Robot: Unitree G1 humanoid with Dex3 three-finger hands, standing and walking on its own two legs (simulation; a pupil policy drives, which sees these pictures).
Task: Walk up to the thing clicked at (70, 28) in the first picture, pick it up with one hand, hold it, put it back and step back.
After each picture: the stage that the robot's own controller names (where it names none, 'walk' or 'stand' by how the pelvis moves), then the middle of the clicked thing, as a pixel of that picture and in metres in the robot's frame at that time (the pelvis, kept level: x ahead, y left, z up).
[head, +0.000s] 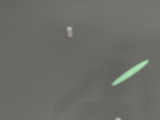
stand; (69, 32) +1.67 +0.14 -0.72
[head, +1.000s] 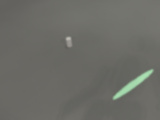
walk; (69, 42) +1.54 +0.27 -0.71
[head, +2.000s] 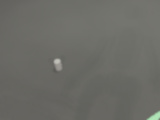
walk; (58, 64) +1.01 +0.31 -0.72
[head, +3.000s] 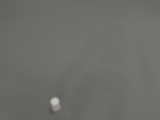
walk; (55, 104) +0.61 +0.22 -0.69
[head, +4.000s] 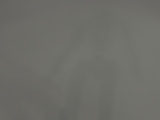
stand; out of the picture +0.38 +0.14 -0.70
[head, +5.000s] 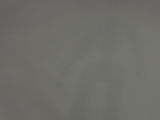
stand; out of the picture +0.34 +0.15 -0.72
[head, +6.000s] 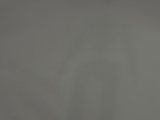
stand; out of the picture +0.32 +0.17 -0.72
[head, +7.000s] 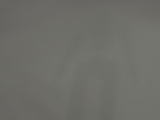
stand; out of the picture +0.32 +0.18 -0.72
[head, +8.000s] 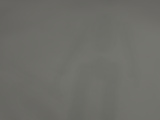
stand; out of the picture +0.32 +0.17 -0.73
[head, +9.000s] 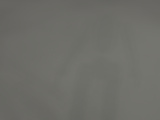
stand; out of the picture +0.32 +0.17 -0.73
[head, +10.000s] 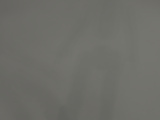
go down; out of the picture +0.34 +0.16 -0.71
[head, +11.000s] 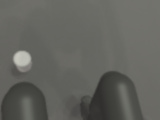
go down; (23, 62) +0.45 +0.16 -0.30
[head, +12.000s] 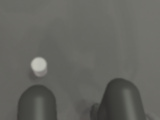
approach; (39, 67) +0.44 +0.14 -0.32
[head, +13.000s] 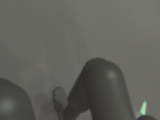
close in; out of the picture +0.44 +0.19 -0.23
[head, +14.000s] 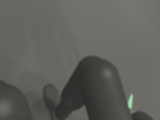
close; out of the picture +0.43 +0.21 -0.24
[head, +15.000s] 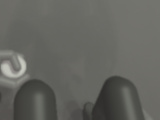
lift; (13, 70) +0.35 +0.22 -0.12
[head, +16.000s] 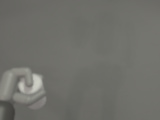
hold; (33, 92) +0.31 +0.16 +0.03
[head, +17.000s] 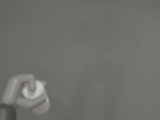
hold; (37, 98) +0.31 +0.16 +0.00
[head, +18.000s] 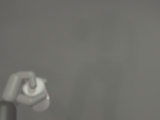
hold; (37, 95) +0.32 +0.16 +0.00
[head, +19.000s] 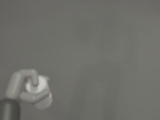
hold; (40, 93) +0.32 +0.16 +0.00
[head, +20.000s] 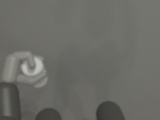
crouch; (35, 73) +0.39 +0.15 -0.08
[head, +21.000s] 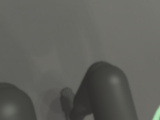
lower; out of the picture +0.45 +0.21 -0.21
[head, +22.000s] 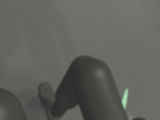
lower; out of the picture +0.45 +0.23 -0.25
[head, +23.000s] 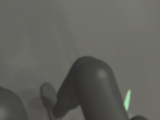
lower; out of the picture +0.45 +0.23 -0.25
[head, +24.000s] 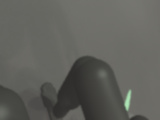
lower; out of the picture +0.45 +0.22 -0.25
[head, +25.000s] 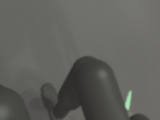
loosen; out of the picture +0.44 +0.22 -0.24
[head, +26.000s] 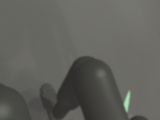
open; out of the picture +0.43 +0.20 -0.25
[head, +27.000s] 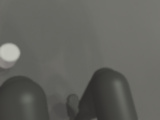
stand; (7, 56) +0.43 +0.17 -0.26
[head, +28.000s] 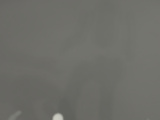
stand; out of the picture +0.37 +0.13 -0.62
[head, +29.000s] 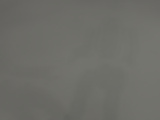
stand; out of the picture +0.36 +0.13 -0.67
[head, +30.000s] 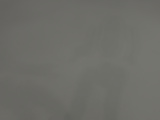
stand; out of the picture +0.36 +0.13 -0.67
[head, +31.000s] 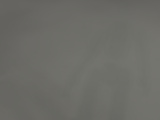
walk; out of the picture +0.38 +0.12 -0.72
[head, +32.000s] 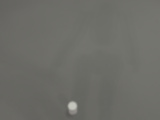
walk; (72, 108) +0.48 +0.08 -0.70
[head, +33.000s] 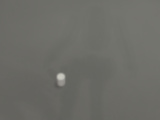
walk; (61, 79) +0.71 +0.11 -0.70
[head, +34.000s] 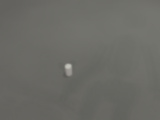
stand; (68, 69) +0.99 +0.18 -0.70
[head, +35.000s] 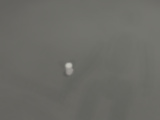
stand; (69, 68) +0.99 +0.13 -0.72
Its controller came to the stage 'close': yes
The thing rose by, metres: 0.71
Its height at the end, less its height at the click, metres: +0.00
